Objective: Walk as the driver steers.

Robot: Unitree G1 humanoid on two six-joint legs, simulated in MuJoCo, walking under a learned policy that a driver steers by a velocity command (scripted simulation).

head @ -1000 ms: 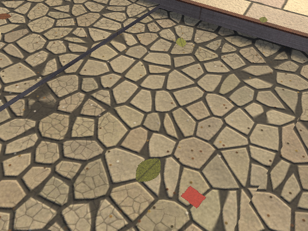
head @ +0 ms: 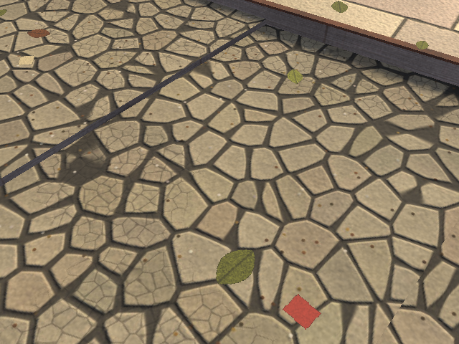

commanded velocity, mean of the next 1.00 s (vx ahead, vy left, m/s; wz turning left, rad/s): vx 0.46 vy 0.00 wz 0.00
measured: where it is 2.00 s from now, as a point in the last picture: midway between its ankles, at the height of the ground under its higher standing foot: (225, 176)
